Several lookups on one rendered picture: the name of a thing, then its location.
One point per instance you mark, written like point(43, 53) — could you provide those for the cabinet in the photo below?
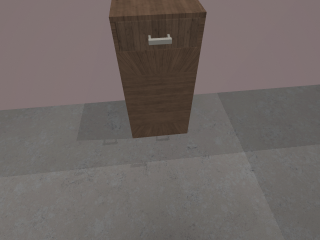
point(158, 84)

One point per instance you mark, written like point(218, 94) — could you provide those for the handle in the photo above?
point(159, 41)

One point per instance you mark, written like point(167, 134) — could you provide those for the drawer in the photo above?
point(134, 35)

